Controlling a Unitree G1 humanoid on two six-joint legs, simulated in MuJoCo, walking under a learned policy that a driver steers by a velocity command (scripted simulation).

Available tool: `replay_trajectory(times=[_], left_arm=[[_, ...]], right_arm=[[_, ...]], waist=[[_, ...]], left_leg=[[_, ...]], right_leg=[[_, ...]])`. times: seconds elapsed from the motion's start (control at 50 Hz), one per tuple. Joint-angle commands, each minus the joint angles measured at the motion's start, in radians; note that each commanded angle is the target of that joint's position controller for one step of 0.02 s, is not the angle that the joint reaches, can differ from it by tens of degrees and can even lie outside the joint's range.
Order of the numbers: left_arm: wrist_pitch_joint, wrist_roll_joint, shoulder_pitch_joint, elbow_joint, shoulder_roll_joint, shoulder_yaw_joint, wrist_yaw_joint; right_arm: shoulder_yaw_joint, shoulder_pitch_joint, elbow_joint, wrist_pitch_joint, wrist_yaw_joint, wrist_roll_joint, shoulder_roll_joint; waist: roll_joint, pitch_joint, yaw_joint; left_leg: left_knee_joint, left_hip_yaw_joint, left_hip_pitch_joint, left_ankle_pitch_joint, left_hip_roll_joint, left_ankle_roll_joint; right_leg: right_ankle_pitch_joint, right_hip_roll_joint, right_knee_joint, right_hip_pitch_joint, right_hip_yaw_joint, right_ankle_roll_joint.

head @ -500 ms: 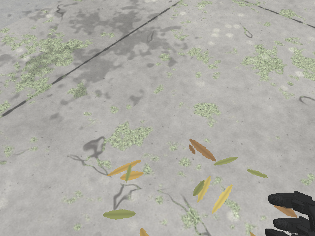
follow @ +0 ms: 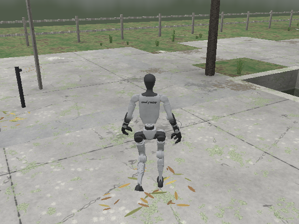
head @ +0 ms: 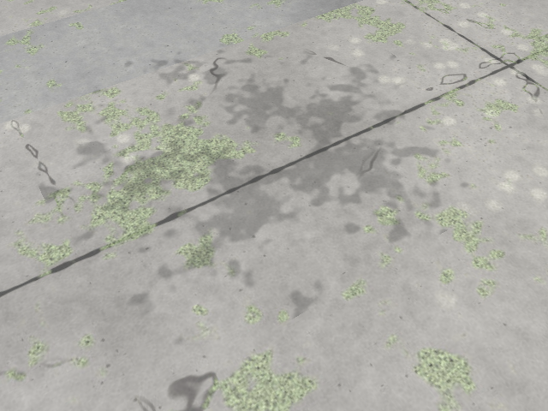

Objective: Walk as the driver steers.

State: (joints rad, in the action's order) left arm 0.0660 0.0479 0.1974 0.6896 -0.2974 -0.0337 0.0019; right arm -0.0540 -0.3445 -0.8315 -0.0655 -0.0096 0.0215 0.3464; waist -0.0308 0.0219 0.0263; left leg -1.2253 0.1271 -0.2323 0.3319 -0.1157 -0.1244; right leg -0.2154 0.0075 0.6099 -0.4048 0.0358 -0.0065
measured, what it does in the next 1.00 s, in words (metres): walks ahead: left foot, then right foot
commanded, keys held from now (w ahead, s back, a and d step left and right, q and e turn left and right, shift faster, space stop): w+shift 0.74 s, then w+q+shift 0.20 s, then q+shift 0.06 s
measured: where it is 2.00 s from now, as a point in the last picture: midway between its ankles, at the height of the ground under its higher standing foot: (233, 152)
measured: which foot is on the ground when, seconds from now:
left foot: up 0.00-0.34, down 0.36-0.82, up 0.84-1.00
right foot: down 0.00-0.34, up 0.36-0.78, down 0.80-1.00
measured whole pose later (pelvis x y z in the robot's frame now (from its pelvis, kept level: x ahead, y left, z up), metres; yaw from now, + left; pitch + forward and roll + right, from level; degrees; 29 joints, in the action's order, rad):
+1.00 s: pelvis +0.95 +0.03 +0.02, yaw +11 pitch -1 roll -3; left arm 0.09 0.03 0.33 0.89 -0.28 -0.05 0.01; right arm -0.04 -0.25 -0.87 -0.04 -0.02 0.01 0.28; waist -0.03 0.04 0.00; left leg -1.28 0.02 -0.55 0.24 0.07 -0.10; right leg -0.24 0.03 0.42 -0.16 0.19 -0.05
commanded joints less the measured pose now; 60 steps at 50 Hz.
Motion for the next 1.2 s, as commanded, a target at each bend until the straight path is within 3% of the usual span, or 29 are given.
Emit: replay_trajectory(times=[0.02, 0.08, 0.18, 0.26, 0.32, 0.34, 0.36, 0.38, 0.4, 0.42, 0.46, 0.52, 0.6, 0.68, 0.74, 0.78, 0.8, 0.82, 0.84, 0.86, 0.88, 0.9, 0.96, 1.0, 1.06, 1.08, 1.16, 1.18, 1.2], left_arm=[[0.013, 0.001, 0.181, 0.040, -0.097, -0.039, 0.006], [0.039, -0.021, 0.224, 0.106, -0.075, -0.028, 0.010], [0.061, -0.046, 0.253, 0.146, -0.085, -0.023, 0.020], [0.067, -0.049, 0.311, 0.194, -0.139, -0.030, 0.018], [0.038, -0.030, 0.326, 0.219, -0.214, -0.041, -0.007], [0.020, -0.024, 0.298, 0.217, -0.218, -0.042, -0.016], [0.015, -0.019, 0.287, 0.198, -0.176, -0.031, -0.017], [0.022, -0.037, 0.367, 0.153, -0.003, 0.001, 0.004], [0.033, -0.056, 0.343, 0.127, -0.080, -0.012, 0.002], [0.035, -0.053, 0.201, 0.097, -0.109, -0.017, -0.005], [0.033, -0.035, 0.134, 0.090, -0.071, -0.002, 0.006], [-0.011, -0.005, 0.131, 0.081, -0.029, 0.009, 0.035], [-0.013, -0.003, -0.127, -0.017, -0.019, 0.028, 0.052], [0.001, -0.030, -0.232, -0.045, -0.012, 0.043, 0.064], [0.003, -0.016, -0.230, -0.044, -0.064, 0.027, 0.045], [0.002, -0.012, 0.016, 0.015, -0.127, -0.005, 0.017], [-0.001, -0.007, 0.228, 0.076, -0.164, -0.026, -0.004], [-0.002, 0.012, 0.389, 0.102, -0.261, -0.054, -0.024], [-0.001, 0.020, 0.326, 0.095, -0.285, -0.066, -0.009], [-0.003, 0.004, 0.213, 0.075, -0.193, -0.061, 0.003], [0.009, 0.001, 0.138, 0.082, -0.125, -0.045, 0.004], [0.017, 0.007, 0.115, 0.102, -0.087, -0.039, 0.007], [0.045, -0.011, 0.129, 0.157, -0.023, -0.020, 0.008], [0.066, -0.031, 0.117, 0.171, -0.024, -0.018, 0.014], [0.074, -0.041, 0.024, 0.160, -0.024, -0.017, 0.008], [0.062, -0.049, -0.082, 0.092, -0.096, -0.036, -0.023], [0.025, -0.098, -0.047, 0.057, -0.209, -0.070, -0.069], [0.015, -0.098, -0.075, 0.043, -0.200, -0.071, -0.063], [0.014, -0.098, -0.101, 0.039, -0.142, -0.057, -0.048]], right_arm=[[0.012, 0.127, 0.134, -0.012, -0.024, 0.020, 0.037], [0.033, 0.150, 0.154, 0.009, -0.042, 0.025, -0.007], [0.061, 0.384, 0.242, 0.000, -0.063, 0.021, -0.006], [0.072, 0.451, 0.251, -0.006, -0.064, 0.015, -0.014], [0.040, 0.253, 0.192, -0.003, -0.032, 0.027, 0.055], [0.021, 0.043, 0.121, -0.001, -0.016, 0.022, 0.085], [-0.006, -0.139, 0.069, 0.001, 0.002, 0.033, 0.146], [-0.032, -0.149, 0.062, 0.000, 0.015, 0.058, 0.226], [-0.038, -0.146, 0.070, 0.005, 0.009, 0.027, 0.215], [-0.034, -0.056, 0.052, -0.001, 0.009, 0.016, 0.155], [-0.020, 0.006, 0.026, -0.021, 0.006, 0.015, 0.072], [0.005, -0.007, -0.016, -0.043, 0.011, -0.002, -0.003], [0.000, -0.050, -0.046, -0.063, -0.003, -0.016, 0.021], [-0.007, -0.119, -0.078, -0.084, -0.005, -0.037, 0.072], [-0.012, -0.163, -0.113, -0.068, 0.007, -0.019, 0.116], [-0.018, -0.156, -0.126, -0.041, 0.027, 0.009, 0.160], [-0.020, -0.110, -0.120, -0.030, 0.032, 0.016, 0.165], [0.003, -0.126, -0.088, -0.035, 0.029, 0.023, 0.057], [0.027, -0.274, -0.063, -0.043, 0.013, -0.055, -0.057], [0.009, -0.136, -0.059, -0.039, 0.026, -0.034, 0.054], [0.005, -0.033, -0.040, -0.036, 0.021, -0.033, 0.057], [0.011, -0.013, -0.038, -0.029, 0.014, -0.028, 0.027], [0.017, 0.008, -0.016, 0.027, -0.013, -0.003, -0.048], [0.019, 0.074, 0.027, 0.048, -0.017, -0.001, -0.075], [0.032, 0.169, 0.080, 0.034, -0.036, -0.005, -0.097], [0.007, 0.136, 0.067, 0.015, -0.027, -0.086, -0.048], [-0.052, -0.008, 0.070, 0.028, -0.044, -0.046, 0.060], [-0.083, -0.153, 0.042, 0.042, -0.039, -0.044, 0.119], [-0.101, -0.238, 0.017, 0.058, -0.023, -0.048, 0.147]], waist=[[0.047, -0.011, -0.066], [0.101, 0.046, -0.023], [0.061, 0.104, -0.036], [0.071, 0.113, -0.040], [0.162, -0.070, 0.071], [0.159, -0.167, 0.167], [0.120, -0.264, 0.228], [-0.165, -0.358, 0.102], [-0.179, -0.454, 0.117], [-0.064, -0.231, 0.089], [0.044, -0.055, 0.021], [-0.008, 0.021, -0.060], [0.012, 0.141, -0.036], [0.019, 0.142, -0.007], [-0.001, 0.061, -0.017], [-0.057, -0.105, -0.147], [-0.052, -0.187, -0.257], [0.090, -0.317, -0.269], [0.394, -0.491, -0.127], [0.149, -0.337, -0.136], [0.065, -0.162, -0.119], [-0.004, -0.070, -0.086], [0.046, 0.049, -0.011], [0.077, 0.107, 0.019], [0.114, 0.113, 0.049], [0.180, 0.076, 0.039], [0.156, -0.113, 0.113], [0.138, -0.173, 0.184], [0.040, -0.164, 0.221]], left_leg=[[-0.078, 0.029, -0.476, -0.060, 0.119, 0.007], [0.012, 0.032, -0.507, -0.061, 0.134, 0.025], [0.412, -0.148, -0.446, -0.333, 0.149, 0.051], [0.617, -0.223, -0.279, -0.424, 0.131, 0.001], [0.626, -0.247, -0.036, -0.216, 0.025, -0.040], [0.665, -0.237, 0.172, -0.179, 0.014, -0.057], [0.642, -0.108, 0.431, -0.042, 0.138, -0.083], [0.707, 0.364, 0.679, 0.221, 0.437, -0.153], [0.904, 0.746, 0.719, 0.287, 0.503, -0.211], [0.931, 0.547, 0.577, 0.183, 0.440, -0.181], [0.976, 0.320, 0.274, -0.022, 0.360, -0.141], [1.074, 0.185, 0.074, -0.049, 0.295, -0.117], [1.184, 0.005, 0.000, -0.256, 0.216, -0.105], [1.271, -0.076, 0.034, -0.578, 0.240, -0.066], [1.122, -0.124, 0.304, -1.062, 0.261, -0.031], [0.755, -0.098, 0.318, -1.286, 0.290, -0.016], [0.473, -0.105, 0.191, -1.143, 0.262, -0.012], [0.076, -0.121, -0.015, -0.640, 0.179, -0.020], [-0.293, -0.049, -0.349, 0.112, 0.017, 0.012], [-0.290, -0.017, -0.457, 0.006, 0.103, -0.013], [-0.227, -0.030, -0.471, -0.085, 0.151, -0.009], [-0.170, -0.038, -0.436, -0.106, 0.188, -0.008], [-0.107, -0.048, -0.373, -0.086, 0.239, 0.018], [-0.018, -0.098, -0.406, -0.109, 0.240, 0.039], [0.365, -0.207, -0.290, -0.343, 0.179, 0.044], [0.438, -0.211, -0.240, -0.400, 0.154, 0.073], [0.578, -0.273, 0.049, -0.466, 0.038, 0.049], [0.572, -0.250, 0.218, -0.466, 0.026, 0.015], [0.643, -0.176, 0.352, -0.544, 0.060, -0.026]], right_leg=[[-0.300, -0.278, -0.377, 0.357, -0.494, -0.166], [-0.200, -0.233, -0.452, 0.285, -0.357, -0.148], [0.191, -0.142, -0.593, 0.220, -0.075, -0.140], [0.604, -0.190, -0.621, 0.341, -0.005, -0.135], [1.187, -0.227, -0.244, 0.496, 0.034, -0.104], [1.175, -0.215, 0.017, 0.448, 0.048, -0.091], [0.899, -0.177, 0.341, 0.250, 0.041, -0.088], [-0.106, -0.014, 0.731, -0.120, 0.016, -0.068], [-0.244, 0.054, 0.897, -0.283, -0.125, -0.085], [-0.120, -0.028, 0.859, -0.379, -0.127, -0.098], [-0.064, -0.088, 0.723, -0.300, -0.121, -0.088], [-0.081, -0.135, 0.591, -0.226, -0.117, -0.049], [0.146, -0.153, 0.291, -0.294, -0.022, -0.019], [0.450, -0.091, 0.003, -0.067, 0.052, -0.064], [0.329, 0.004, -0.061, -0.030, 0.108, -0.105], [0.142, 0.056, -0.031, 0.250, 0.062, -0.130], [0.068, 0.010, -0.043, 0.478, 0.018, -0.141], [-0.187, -0.240, -0.009, 0.699, -0.244, -0.147], [-0.461, -0.483, -0.252, 0.912, -0.837, -0.268], [-0.534, -0.414, -0.342, 0.773, -0.782, -0.227], [-0.394, -0.388, -0.351, 0.593, -0.582, -0.205], [-0.238, -0.358, -0.386, 0.448, -0.456, -0.187], [0.007, -0.309, -0.447, 0.230, -0.188, -0.137], [0.494, -0.288, -0.433, 0.189, 0.003, -0.109], [0.656, -0.160, -0.414, 0.124, 0.229, -0.070], [0.655, -0.117, -0.379, 0.139, 0.246, -0.057], [0.950, -0.183, -0.086, 0.293, 0.207, -0.027], [0.914, -0.186, 0.116, 0.249, 0.188, -0.014], [0.518, -0.129, 0.395, 0.137, 0.173, 0.033]])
